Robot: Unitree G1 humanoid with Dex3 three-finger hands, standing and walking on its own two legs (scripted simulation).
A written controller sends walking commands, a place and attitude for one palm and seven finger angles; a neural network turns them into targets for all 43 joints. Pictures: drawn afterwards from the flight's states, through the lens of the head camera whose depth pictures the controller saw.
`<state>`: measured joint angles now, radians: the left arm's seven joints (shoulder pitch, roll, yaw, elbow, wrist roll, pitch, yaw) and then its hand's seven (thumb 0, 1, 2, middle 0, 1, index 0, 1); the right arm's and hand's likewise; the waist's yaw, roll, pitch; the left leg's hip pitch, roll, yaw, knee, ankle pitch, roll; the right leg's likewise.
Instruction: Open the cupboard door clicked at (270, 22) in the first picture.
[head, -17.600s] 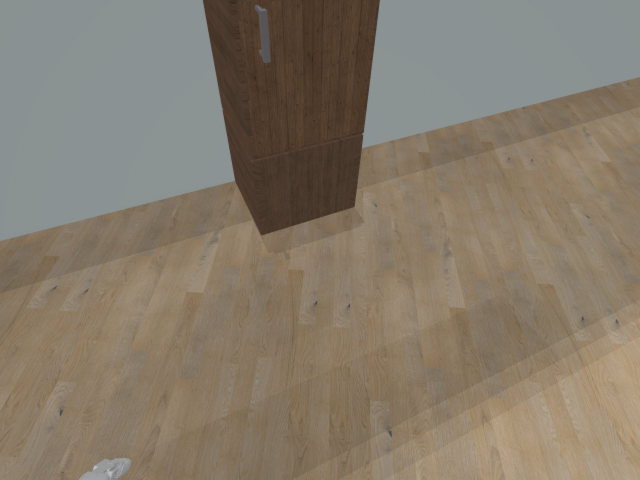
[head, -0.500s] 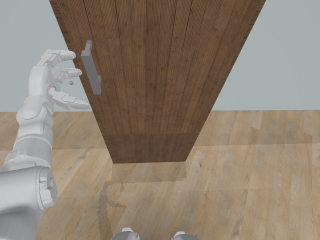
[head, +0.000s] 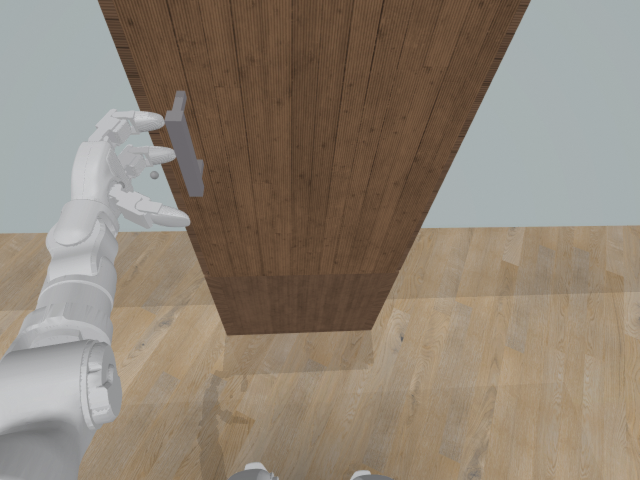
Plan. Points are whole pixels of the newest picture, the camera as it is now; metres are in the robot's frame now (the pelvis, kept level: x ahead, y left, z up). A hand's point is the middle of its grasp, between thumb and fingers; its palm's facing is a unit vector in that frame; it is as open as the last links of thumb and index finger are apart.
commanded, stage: slide the fingers in behind the handle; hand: left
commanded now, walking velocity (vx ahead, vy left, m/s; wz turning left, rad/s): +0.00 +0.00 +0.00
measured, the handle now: (188, 147) +0.51 +0.16 +0.10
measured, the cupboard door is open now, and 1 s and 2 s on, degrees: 0 0 0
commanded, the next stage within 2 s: close the thumb around the handle in 1.34 s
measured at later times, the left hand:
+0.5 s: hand (183, 176) +0.46 +0.16 +0.10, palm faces +0.01 -1.00 +0.00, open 14.0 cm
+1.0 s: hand (206, 174) +0.47 +0.13 +0.10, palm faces +0.02 -1.00 -0.01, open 13.9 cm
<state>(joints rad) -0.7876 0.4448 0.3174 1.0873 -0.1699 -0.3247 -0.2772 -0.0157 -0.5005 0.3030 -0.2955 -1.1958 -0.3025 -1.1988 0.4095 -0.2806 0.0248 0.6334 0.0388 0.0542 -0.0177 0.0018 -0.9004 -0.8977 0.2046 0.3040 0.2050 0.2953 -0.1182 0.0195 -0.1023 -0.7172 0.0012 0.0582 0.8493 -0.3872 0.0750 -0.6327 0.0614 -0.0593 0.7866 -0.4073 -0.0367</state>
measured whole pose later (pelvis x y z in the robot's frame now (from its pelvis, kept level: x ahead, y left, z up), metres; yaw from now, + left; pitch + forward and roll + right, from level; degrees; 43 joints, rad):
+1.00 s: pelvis -0.01 -0.02 +0.00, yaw +1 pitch +14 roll -2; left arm -0.84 0.33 0.25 1.12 -0.12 -0.37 -0.10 -0.02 -0.50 0.30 -0.31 -1.21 -0.32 -1.21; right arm 0.40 -0.27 0.02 0.64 0.02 0.02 0.01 0.00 -0.90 -0.90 0.20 0.30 0.20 0.30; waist -0.12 0.02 -0.09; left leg -0.72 0.00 0.05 0.85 -0.37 0.06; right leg -0.65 0.06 -0.07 0.81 -0.41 -0.06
